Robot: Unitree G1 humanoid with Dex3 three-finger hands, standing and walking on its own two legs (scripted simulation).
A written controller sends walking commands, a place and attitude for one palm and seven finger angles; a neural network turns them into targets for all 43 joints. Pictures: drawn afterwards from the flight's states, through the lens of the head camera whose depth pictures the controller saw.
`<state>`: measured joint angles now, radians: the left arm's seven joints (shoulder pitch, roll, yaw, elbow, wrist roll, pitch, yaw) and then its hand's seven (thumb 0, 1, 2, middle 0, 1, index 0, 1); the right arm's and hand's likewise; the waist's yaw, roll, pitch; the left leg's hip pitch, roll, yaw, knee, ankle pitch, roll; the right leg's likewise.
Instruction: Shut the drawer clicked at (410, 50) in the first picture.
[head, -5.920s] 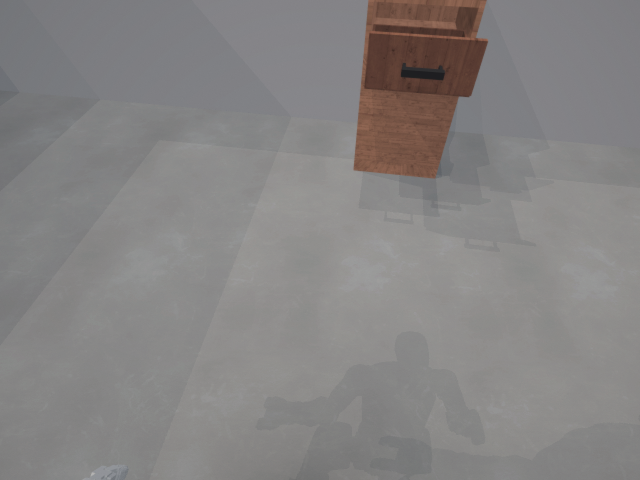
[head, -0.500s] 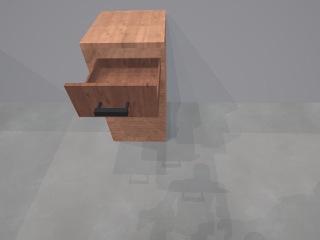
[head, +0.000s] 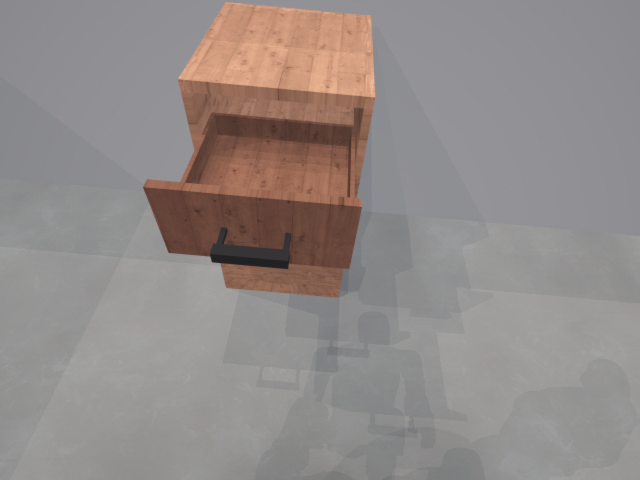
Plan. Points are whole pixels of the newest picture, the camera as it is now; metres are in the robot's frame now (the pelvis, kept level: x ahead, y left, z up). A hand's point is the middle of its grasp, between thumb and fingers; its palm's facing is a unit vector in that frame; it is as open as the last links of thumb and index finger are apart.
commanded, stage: take the last steps up to it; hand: left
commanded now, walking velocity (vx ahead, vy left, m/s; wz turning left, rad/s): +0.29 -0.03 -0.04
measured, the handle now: (253, 246) +0.50 +0.16 -0.08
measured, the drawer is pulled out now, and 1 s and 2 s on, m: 0.30 0.30 0.30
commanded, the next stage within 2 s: come to a stop and stand still in 0.38 s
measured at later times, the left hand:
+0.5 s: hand (245, 394) +0.26 +0.13 -0.15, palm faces -0.02 -0.98 -0.19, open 7.3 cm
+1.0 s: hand (221, 434) +0.21 +0.16 -0.16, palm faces +0.00 -0.96 -0.28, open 7.3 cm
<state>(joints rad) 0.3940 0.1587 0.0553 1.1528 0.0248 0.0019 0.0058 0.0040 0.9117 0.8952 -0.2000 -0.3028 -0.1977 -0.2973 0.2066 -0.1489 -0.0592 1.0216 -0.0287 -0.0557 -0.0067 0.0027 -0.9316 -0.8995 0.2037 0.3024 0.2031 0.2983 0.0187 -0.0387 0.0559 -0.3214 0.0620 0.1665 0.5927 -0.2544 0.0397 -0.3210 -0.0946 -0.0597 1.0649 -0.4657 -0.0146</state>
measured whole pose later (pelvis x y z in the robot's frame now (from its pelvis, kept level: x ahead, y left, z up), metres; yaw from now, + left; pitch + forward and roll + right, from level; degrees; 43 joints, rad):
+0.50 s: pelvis +0.16 -0.03 +0.00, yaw -1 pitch -1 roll +0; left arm 0.14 0.13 0.04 1.02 0.02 -0.06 0.01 0.00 0.91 0.90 -0.20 -0.30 -0.20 -0.30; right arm 0.36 -0.14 -0.04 1.15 -0.02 0.00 -0.01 0.01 -0.91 -0.90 0.20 0.30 0.20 0.30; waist -0.04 0.04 0.06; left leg -0.31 0.07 0.09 1.03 -0.49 0.00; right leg -0.30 -0.04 -0.14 0.55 -0.24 -0.05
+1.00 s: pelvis +0.18 -0.04 +0.00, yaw -3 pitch -1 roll +2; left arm 0.24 0.19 0.02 1.06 0.02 0.02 0.04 0.00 0.91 0.90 -0.20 -0.30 -0.20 -0.30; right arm 0.09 -0.16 -0.04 1.01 -0.01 0.02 -0.02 0.01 -0.90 -0.90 0.20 0.30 0.20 0.30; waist 0.03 0.01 0.09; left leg -0.30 0.05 0.10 0.51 -0.19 -0.02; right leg -0.22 -0.03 -0.04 0.57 -0.32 -0.01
